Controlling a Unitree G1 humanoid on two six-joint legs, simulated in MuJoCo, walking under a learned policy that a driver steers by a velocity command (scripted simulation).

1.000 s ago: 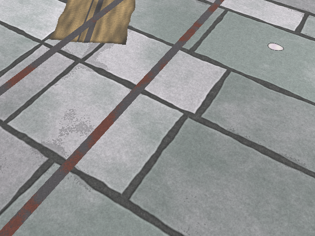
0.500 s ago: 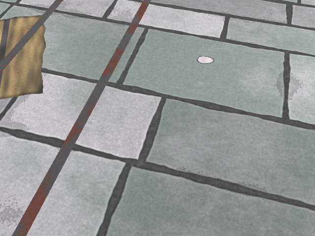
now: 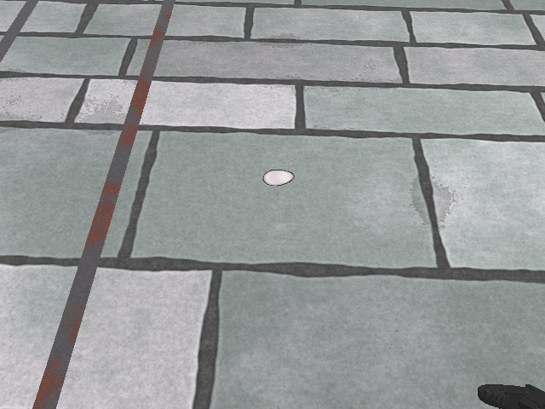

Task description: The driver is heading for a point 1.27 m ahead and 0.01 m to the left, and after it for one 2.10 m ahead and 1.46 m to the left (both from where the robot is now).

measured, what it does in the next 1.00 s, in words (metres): walks ahead: right foot, then left foot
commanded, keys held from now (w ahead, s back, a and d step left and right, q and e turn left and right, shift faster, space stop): w+e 0.22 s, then w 0.44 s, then w+q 0.34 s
